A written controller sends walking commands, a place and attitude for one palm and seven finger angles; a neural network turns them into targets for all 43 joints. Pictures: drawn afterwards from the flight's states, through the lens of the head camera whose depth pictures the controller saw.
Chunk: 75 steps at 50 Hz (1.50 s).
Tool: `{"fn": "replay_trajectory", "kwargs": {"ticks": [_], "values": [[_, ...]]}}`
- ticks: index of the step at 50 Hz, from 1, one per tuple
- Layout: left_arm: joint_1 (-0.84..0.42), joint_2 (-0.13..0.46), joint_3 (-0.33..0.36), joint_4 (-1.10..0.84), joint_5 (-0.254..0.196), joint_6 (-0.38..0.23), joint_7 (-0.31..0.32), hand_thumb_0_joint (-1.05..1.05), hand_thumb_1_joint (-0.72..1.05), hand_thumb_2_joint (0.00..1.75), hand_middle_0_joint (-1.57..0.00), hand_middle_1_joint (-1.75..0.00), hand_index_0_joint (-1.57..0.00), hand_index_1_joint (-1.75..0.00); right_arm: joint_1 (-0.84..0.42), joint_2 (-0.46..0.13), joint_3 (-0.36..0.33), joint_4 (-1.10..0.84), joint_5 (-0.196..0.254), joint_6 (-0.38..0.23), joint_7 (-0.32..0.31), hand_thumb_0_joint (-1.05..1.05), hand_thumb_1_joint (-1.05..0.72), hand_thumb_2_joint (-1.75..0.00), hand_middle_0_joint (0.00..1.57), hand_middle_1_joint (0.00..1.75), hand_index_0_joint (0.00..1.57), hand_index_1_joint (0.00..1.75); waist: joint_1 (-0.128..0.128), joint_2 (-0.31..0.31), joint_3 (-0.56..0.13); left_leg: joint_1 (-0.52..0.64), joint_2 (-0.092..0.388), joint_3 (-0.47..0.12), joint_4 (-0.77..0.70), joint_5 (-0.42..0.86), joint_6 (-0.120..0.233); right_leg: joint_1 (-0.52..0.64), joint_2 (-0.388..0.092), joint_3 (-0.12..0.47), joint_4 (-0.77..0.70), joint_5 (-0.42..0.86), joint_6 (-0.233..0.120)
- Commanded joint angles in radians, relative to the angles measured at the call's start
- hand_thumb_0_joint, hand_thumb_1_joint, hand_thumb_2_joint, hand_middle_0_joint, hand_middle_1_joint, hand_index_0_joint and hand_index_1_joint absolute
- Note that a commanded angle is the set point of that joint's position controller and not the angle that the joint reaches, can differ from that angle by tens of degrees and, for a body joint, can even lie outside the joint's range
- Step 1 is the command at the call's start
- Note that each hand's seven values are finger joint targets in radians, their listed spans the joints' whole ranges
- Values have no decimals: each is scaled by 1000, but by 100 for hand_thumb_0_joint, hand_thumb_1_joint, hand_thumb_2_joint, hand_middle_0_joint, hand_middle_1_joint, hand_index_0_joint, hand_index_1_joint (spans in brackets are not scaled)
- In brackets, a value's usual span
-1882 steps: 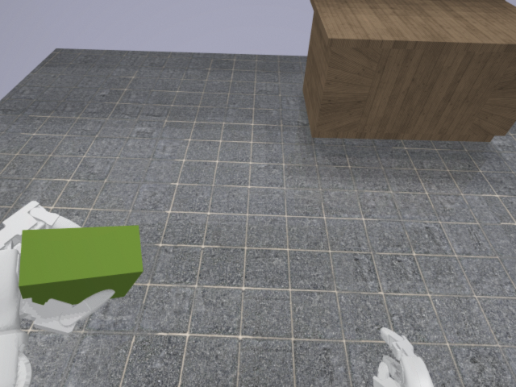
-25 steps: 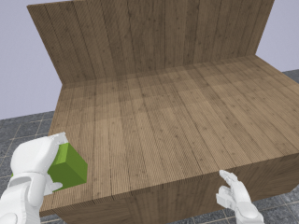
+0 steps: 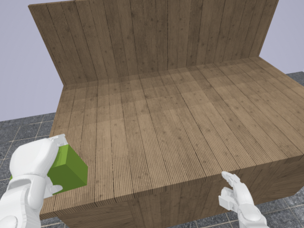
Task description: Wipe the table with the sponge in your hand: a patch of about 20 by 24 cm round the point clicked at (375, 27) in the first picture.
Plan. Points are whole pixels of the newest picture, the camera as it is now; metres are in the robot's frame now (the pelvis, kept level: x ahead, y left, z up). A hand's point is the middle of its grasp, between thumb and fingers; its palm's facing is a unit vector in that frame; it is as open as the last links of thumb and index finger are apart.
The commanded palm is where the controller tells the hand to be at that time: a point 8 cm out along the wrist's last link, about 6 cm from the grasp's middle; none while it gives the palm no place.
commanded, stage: step back with the hand held close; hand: left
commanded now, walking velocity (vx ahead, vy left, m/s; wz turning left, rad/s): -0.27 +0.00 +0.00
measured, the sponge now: (57, 175) +0.19 +0.29 +0.07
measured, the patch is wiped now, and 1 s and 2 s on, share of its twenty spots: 1.00 1.00 1.00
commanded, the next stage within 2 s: stop stepping back and stand still in 1.42 s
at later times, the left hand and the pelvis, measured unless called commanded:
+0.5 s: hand (53, 160) +0.19 +0.26 +0.14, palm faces +0.34 -0.85 -0.41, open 9.9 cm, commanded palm +0.13 +0.30 +0.17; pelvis -0.02 +0.02 -0.02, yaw +1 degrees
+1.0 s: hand (31, 182) +0.13 +0.27 +0.15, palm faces +0.36 -0.85 -0.39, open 9.9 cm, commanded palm +0.08 +0.31 +0.17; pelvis -0.07 +0.03 -0.02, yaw +2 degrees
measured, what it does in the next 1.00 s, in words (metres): shifts its weight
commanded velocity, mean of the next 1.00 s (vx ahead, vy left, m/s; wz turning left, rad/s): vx -0.30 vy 0.00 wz -0.04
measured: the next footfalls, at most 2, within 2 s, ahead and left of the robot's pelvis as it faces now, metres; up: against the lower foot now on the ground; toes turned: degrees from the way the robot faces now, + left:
right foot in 1.22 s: -0.10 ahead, -0.13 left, +0.00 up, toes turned +3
left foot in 1.48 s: -0.15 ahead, +0.13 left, +0.00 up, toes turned +2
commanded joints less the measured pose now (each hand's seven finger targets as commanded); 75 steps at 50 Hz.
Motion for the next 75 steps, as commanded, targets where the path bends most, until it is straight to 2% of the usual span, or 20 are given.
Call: {"fn": "replay_trajectory", "kwargs": {"ticks": [1, 2, 8, 16, 22, 32, 36, 42, 46, 49, 54, 59, 62, 64, 65, 67, 71, 72, 74, 75], "values": [[-127, 134, 380, -192, -853, -304, 95, 0, 10, 130, -120, -160, -120, -160, 7, -70, -20, -318, -18, -80, -25, 0, -90, -90, 20, 30, 20, 30, -93, -281, -14, -18, 11, -94, 54, -90, 45, -234, -64, 143, -102, 63, -33], [-85, 80, 380, -259, -910, -351, 102, 0, 10, 130, -120, -160, -120, -160, 51, -63, -39, -318, -5, -78, -30, 0, -90, -90, 20, 30, 20, 30, -99, -323, -56, -10, 18, -93, 100, -86, 33, -244, -128, 157, -102, 62, -26], [92, 125, 492, -512, -956, -504, 157, 0, 10, 130, -120, -160, -120, -160, 87, -111, -65, -287, -28, -111, -52, 0, -90, -90, 20, 30, 20, 30, -106, 100, -202, -115, 105, -161, 78, 107, 37, -180, -147, 104, 103, 179, -19], [175, 47, 468, -427, -946, -524, 159, 0, 10, 130, -120, -160, -120, -160, 105, -113, -89, -272, -27, -139, -49, 0, -90, -90, 20, 30, 20, 30, -115, -3, -179, -208, 163, -223, 41, 132, 53, -221, -66, 35, 155, -45, 18], [160, 52, 455, -471, -930, -545, 178, 0, 10, 130, -120, -160, -120, -160, 115, -116, -97, -266, -22, -156, -52, 0, -90, -90, 20, 30, 20, 30, -135, -104, -165, -305, 96, -178, 150, -158, 29, -246, -172, 139, 98, 55, -41], [128, 36, 502, -460, -884, -578, 182, 0, 10, 130, -120, -160, -120, -160, 128, -120, -105, -238, -52, -196, -50, 0, -90, -90, 20, 30, 20, 30, -128, 108, -133, -483, 224, -329, -109, -319, 104, -127, 10, 25, 363, -118, 40], [124, 6, 452, -418, -903, -578, 166, 0, 10, 130, -120, -160, -120, -160, 134, -105, -92, -218, -42, -203, -42, 0, -90, -90, 20, 30, 20, 30, -128, -28, -165, -263, 177, -251, 71, 26, 68, -205, -40, 69, 100, 48, 13], [78, 52, 435, -467, -918, -581, 187, 0, 10, 130, -120, -160, -120, -160, 118, -78, -102, -233, -30, -159, -42, 0, -90, -90, 20, 30, 20, 30, -158, -195, -176, -213, 35, -79, 407, -127, -26, -374, -321, 286, -1, 269, -119], [126, 80, 492, -492, -918, -588, 193, 0, 10, 130, -120, -160, -120, -160, 87, -94, -109, -249, -32, -137, -49, 0, -90, -90, 20, 30, 20, 30, -143, -85, -159, -260, 115, -154, 179, -19, 6, -339, -188, 158, 125, 195, -42], [172, 78, 525, -536, -903, -593, 187, 0, 10, 130, -120, -160, -120, -160, 85, -98, -112, -247, -52, -160, -45, 0, -90, -90, 20, 30, 20, 30, -135, 177, -243, -292, 270, -369, -106, -4, 92, -271, 19, 26, 468, -202, 42], [125, -2, 440, -504, -909, -563, 192, 0, 10, 130, -120, -160, -120, -160, 134, -83, -111, -194, -51, -205, -24, 0, -90, -90, 20, 30, 20, 30, -126, 64, -231, -84, 273, -274, -34, 266, 100, -389, 0, 61, 432, -283, 41], [115, 2, 427, -486, -892, -557, 184, 0, 10, 130, -120, -160, -120, -160, 101, -95, -96, -199, -45, -208, -20, 0, -90, -90, 20, 30, 20, 30, -127, 99, -212, -233, 235, -251, -16, 6, 67, -155, 9, 36, 127, -52, 38], [93, 50, 477, -482, -889, -597, 176, 0, 10, 130, -120, -160, -120, -160, 99, -99, -98, -210, -41, -213, -22, 0, -90, -90, 20, 30, 20, 30, -133, -23, -177, -362, 150, -171, 179, -291, 29, -130, -79, 81, -4, 126, -13], [123, 67, 461, -503, -910, -597, 180, 0, 10, 130, -120, -160, -120, -160, 133, -80, -133, -215, -15, -197, -29, 0, -90, -90, 20, 30, 20, 30, -137, -340, -226, -243, -23, -21, 699, -248, -71, -359, -370, 291, -72, 265, -174], [139, 67, 468, -502, -908, -594, 183, 0, 10, 130, -120, -160, -120, -160, 98, -58, -118, -231, -21, -188, -26, 0, -90, -90, 20, 30, 20, 30, -136, -299, -222, -299, 0, -55, 837, -299, -67, -378, -400, 290, -37, 440, -205], [112, 79, 486, -496, -912, -598, 181, 0, 10, 130, -120, -160, -120, -160, 74, -18, -80, -242, -36, -162, -21, 0, -90, -90, 20, 30, 20, 30, -157, -185, -172, -362, 43, -67, 808, -307, -60, -351, -360, 194, 36, 548, -162], [121, 78, 497, -445, -916, -606, 184, 0, 10, 130, -120, -160, -120, -160, 101, -60, -91, -236, -28, -160, -39, 0, -90, -90, 20, 30, 20, 30, -178, -170, -183, -237, 35, -9, 199, -159, -42, -314, -261, 130, 201, 453, -58], [116, 76, 502, -468, -921, -615, 188, 0, 10, 130, -120, -160, -120, -160, 111, -86, -108, -241, -26, -167, -43, 0, -90, -90, 20, 30, 20, 30, -172, -98, -197, -179, 88, -39, 57, -56, -20, -323, -205, 109, 281, 346, -30], [126, 57, 506, -488, -929, -620, 194, 0, 10, 130, -120, -160, -120, -160, 142, -104, -130, -234, -23, -201, -32, 0, -90, -90, 20, 30, 20, 30, -157, 169, -201, -27, 364, -300, -25, 502, 107, -574, -5, 56, 612, -308, 37], [134, 79, 515, -499, -926, -618, 189, 0, 10, 130, -120, -160, -120, -160, 170, -90, -123, -207, -45, -225, -22, 0, -90, -90, 20, 30, 20, 30, -171, 122, -244, -61, 372, -351, -20, 436, 106, -571, -2, 120, 777, -370, 44]]}}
